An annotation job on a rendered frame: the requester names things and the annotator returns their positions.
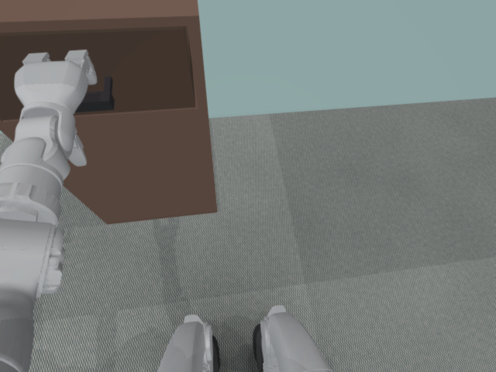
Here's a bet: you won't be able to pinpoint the robot left forearm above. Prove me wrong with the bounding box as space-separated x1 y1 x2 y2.
0 102 75 228

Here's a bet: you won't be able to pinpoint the robot left upper arm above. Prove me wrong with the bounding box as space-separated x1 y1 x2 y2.
0 219 66 372

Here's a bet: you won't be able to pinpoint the cabinet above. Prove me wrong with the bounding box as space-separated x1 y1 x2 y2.
0 0 217 225

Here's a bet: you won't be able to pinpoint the robot left hand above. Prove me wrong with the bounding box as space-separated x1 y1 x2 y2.
14 50 97 167

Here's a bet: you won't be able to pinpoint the drawer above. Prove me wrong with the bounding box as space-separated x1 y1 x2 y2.
0 26 195 120

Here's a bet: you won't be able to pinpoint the handle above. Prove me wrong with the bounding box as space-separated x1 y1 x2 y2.
76 76 115 112

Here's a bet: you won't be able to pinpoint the robot left thigh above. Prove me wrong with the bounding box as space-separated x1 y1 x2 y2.
157 322 213 372

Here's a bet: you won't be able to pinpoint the right robot shin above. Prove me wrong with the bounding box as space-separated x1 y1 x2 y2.
261 305 286 372

